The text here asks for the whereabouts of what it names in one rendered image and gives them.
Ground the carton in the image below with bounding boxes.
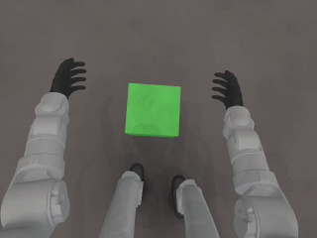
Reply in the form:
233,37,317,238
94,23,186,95
125,82,181,138

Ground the robot right hand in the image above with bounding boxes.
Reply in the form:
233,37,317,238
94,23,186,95
211,70,244,110

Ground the robot right foot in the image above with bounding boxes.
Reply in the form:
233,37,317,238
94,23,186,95
171,175,185,219

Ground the left robot upper arm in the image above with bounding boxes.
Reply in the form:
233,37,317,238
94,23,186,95
0,178,70,238

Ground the right robot upper arm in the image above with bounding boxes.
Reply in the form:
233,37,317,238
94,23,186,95
233,195,298,238

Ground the robot left hand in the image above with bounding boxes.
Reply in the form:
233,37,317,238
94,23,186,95
50,58,87,99

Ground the left robot forearm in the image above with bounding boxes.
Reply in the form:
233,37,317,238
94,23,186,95
0,92,69,227

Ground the right robot forearm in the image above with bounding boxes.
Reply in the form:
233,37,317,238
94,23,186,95
222,105,298,236

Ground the right robot shin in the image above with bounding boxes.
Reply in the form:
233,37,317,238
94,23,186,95
179,179,202,213

